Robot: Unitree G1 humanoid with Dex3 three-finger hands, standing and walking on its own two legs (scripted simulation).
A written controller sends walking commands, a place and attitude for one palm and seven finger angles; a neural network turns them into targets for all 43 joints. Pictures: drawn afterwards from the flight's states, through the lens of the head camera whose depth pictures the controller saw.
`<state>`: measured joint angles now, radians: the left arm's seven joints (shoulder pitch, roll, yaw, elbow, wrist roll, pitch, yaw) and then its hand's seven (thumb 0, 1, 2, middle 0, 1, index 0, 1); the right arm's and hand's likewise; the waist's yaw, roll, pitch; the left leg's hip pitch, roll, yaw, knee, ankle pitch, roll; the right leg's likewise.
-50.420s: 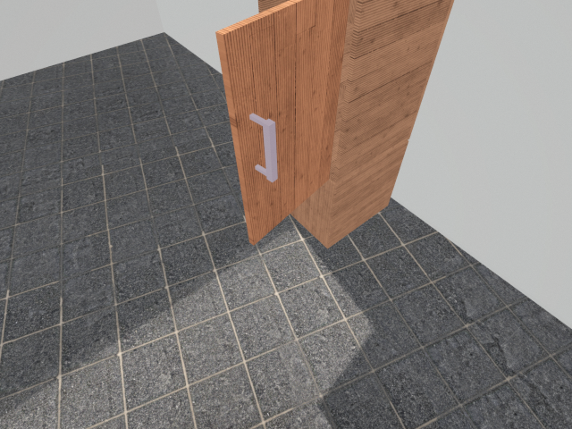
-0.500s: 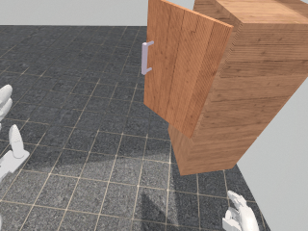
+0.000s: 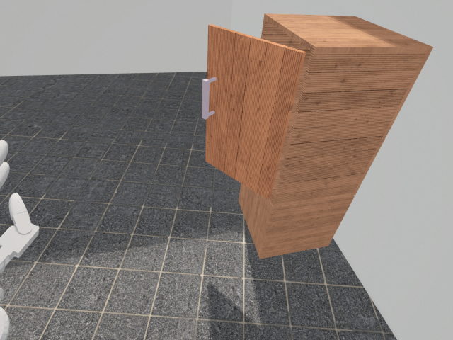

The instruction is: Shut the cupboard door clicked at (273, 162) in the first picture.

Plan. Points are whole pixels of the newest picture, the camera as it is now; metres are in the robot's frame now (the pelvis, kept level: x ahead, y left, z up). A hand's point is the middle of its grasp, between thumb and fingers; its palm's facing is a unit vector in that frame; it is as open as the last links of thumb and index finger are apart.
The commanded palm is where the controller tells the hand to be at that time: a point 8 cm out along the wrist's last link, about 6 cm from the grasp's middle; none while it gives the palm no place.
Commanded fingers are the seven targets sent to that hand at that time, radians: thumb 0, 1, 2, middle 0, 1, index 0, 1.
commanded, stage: stop stepping back and stand still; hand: left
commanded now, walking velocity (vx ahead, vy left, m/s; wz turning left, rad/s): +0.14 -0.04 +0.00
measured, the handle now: (209, 98) +0.97 +0.12 +0.00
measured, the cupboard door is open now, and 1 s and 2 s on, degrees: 36 36 36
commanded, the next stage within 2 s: let the arm hang, fingers relaxed in 1.34 s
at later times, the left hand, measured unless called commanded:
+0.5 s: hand (55, 239) +0.20 +0.25 +0.16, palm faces +0.46 -0.78 -0.43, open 7.4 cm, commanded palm +0.15 +0.28 +0.18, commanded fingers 0.00 0.90 0.90 -0.20 -0.30 -0.20 -0.30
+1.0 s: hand (53, 214) +0.24 +0.28 +0.16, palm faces +0.35 -0.82 -0.45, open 7.4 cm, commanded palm +0.19 +0.32 +0.18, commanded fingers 0.00 0.90 0.90 -0.20 -0.30 -0.20 -0.30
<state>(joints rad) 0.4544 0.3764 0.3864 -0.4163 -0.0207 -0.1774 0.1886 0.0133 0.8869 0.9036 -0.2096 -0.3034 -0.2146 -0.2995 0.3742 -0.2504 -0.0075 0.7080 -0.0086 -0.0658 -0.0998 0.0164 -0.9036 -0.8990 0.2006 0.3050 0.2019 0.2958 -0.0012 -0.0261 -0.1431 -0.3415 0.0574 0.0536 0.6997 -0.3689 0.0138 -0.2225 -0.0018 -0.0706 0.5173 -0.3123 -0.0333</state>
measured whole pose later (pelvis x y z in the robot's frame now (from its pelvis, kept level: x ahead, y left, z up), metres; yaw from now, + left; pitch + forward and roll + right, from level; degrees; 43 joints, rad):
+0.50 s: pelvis +0.00 -0.01 +0.00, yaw -2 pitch -1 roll +1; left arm 0.52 0.34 0.38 -0.37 -0.01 -0.19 0.18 0.01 0.89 0.90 -0.21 -0.30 -0.21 -0.30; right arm 0.24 -0.22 0.01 0.68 0.00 -0.07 -0.06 0.02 -0.90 -0.90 0.20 0.31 0.20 0.30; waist 0.01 0.00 -0.03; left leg -0.40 0.02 0.05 0.88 -0.38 -0.01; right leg -0.23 0.00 -0.11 0.50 -0.25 -0.07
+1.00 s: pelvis +0.03 +0.03 +0.00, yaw -4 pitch +1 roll -1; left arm 0.56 0.40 0.38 -0.48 -0.04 -0.17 0.16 0.02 0.89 0.90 -0.21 -0.30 -0.21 -0.30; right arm 0.21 -0.17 0.04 0.60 0.00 -0.07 -0.07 0.01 -0.90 -0.90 0.20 0.30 0.20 0.30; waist 0.00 0.00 -0.01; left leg -0.28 0.02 0.08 0.51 -0.24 0.03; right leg -0.20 0.00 -0.08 0.45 -0.25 -0.01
